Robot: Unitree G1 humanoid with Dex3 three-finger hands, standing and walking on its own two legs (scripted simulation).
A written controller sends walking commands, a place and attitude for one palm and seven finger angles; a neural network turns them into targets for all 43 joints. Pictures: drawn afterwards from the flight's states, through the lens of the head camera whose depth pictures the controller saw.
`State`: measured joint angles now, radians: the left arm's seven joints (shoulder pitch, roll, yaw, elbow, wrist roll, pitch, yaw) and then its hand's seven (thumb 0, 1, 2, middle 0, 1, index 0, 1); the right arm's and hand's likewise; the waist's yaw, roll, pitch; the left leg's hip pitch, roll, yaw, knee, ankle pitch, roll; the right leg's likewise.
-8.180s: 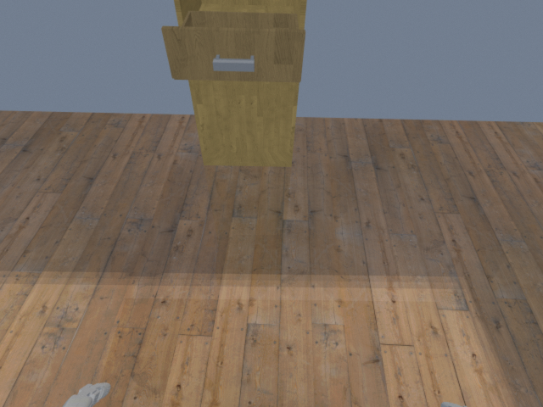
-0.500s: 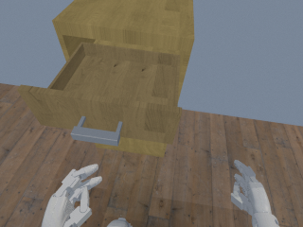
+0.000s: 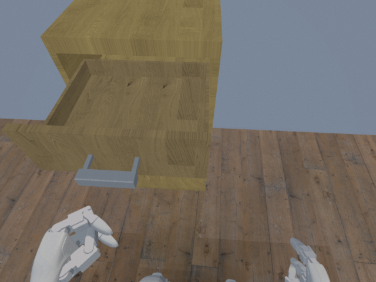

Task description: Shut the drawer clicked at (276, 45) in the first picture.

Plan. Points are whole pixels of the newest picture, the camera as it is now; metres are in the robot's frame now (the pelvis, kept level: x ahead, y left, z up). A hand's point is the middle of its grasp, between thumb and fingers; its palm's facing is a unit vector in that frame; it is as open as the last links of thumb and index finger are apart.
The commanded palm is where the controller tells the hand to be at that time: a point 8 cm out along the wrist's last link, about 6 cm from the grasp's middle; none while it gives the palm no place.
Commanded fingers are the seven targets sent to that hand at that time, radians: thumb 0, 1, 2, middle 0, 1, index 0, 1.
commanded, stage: raise the hand and make a fist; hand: left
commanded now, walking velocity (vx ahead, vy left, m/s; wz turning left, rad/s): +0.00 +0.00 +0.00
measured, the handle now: (110, 169) +0.35 +0.19 +0.03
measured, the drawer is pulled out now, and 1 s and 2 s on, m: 0.28 0.28 0.28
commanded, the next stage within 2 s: bring the fist close to the handle in 0.96 s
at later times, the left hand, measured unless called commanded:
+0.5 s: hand (82, 249) +0.16 +0.17 +0.12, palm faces +0.01 -1.00 -0.07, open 3.2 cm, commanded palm +0.12 +0.22 +0.13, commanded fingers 0.00 0.90 0.90 -1.40 -1.60 -1.40 -1.60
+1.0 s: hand (77, 252) +0.16 +0.17 +0.13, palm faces +0.02 -1.00 -0.08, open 3.3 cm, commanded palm +0.11 +0.22 +0.14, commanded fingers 0.00 0.90 0.90 -1.40 -1.60 -1.40 -1.60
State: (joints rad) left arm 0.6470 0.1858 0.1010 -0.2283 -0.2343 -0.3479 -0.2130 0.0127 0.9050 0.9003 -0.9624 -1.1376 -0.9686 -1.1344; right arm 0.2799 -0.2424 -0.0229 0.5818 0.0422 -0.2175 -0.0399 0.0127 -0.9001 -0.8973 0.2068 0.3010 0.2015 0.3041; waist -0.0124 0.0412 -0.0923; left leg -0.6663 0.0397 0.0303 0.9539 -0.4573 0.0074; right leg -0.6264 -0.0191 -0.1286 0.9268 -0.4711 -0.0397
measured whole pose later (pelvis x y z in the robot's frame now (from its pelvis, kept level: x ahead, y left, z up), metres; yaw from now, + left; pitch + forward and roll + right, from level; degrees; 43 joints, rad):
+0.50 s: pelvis +0.01 +0.01 +0.01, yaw +1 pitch +5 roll -2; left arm 0.71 0.20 0.04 -0.44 -0.21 -0.21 -0.17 0.01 0.90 0.90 -1.38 -1.58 -1.38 -1.58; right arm 0.22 -0.20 0.05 0.49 0.05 -0.23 -0.03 0.01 -0.90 -0.90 0.21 0.30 0.20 0.30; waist 0.03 0.06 -0.10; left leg -0.53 0.02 0.03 0.88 -0.44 0.03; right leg -0.48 -0.03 -0.13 0.83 -0.45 -0.02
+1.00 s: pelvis +0.00 +0.01 +0.02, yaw +0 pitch +4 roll -1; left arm 0.71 0.20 0.08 -0.43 -0.23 -0.22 -0.19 0.01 0.90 0.90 -1.40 -1.60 -1.40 -1.60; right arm 0.24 -0.23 0.03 0.55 0.06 -0.29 -0.04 0.01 -0.90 -0.90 0.21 0.30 0.20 0.30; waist 0.03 0.06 -0.09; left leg -0.48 0.03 0.03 0.83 -0.42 0.02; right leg -0.43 -0.02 -0.13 0.79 -0.42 -0.03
